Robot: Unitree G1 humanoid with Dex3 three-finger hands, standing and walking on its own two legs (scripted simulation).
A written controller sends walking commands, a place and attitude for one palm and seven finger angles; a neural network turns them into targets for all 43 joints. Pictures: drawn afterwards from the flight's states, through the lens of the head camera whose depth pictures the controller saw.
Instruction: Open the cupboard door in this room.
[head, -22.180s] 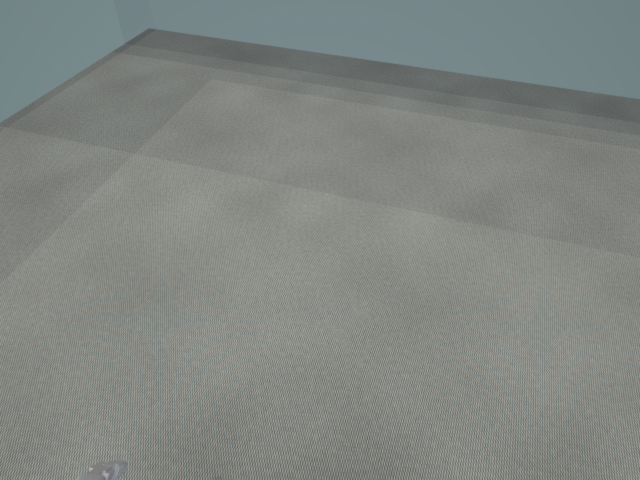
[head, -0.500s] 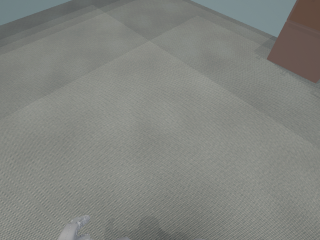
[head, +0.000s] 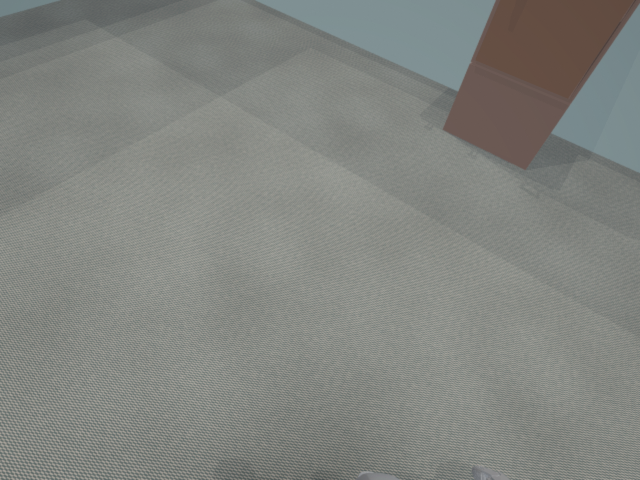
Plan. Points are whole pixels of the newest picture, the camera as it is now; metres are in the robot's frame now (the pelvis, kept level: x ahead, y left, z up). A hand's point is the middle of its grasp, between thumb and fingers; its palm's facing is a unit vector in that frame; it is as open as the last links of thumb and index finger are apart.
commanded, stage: turn or walk to find it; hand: left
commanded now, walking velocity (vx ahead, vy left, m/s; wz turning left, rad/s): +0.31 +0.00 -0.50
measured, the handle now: out of the picture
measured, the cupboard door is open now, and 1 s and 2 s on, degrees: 0 0 0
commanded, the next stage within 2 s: stand and wait in 1.84 s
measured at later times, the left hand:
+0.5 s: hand (299, 369) +0.30 +0.05 -0.16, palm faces -0.31 -0.93 -0.21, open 7.3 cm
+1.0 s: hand (300, 389) +0.27 +0.04 -0.18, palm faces -0.23 -0.96 -0.17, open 7.3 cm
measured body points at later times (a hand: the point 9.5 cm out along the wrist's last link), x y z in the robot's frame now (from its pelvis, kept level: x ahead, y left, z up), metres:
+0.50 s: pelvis +0.10 -0.09 -0.02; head +0.14 -0.11 +0.43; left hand +0.31 +0.10 -0.14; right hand -0.07 -0.29 -0.17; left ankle +0.01 +0.10 -0.69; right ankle +0.13 -0.18 -0.73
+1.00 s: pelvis +0.31 -0.14 -0.01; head +0.35 -0.14 +0.44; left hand +0.29 +0.09 -0.16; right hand +0.37 -0.40 -0.14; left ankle +0.44 -0.08 -0.73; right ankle +0.13 -0.18 -0.73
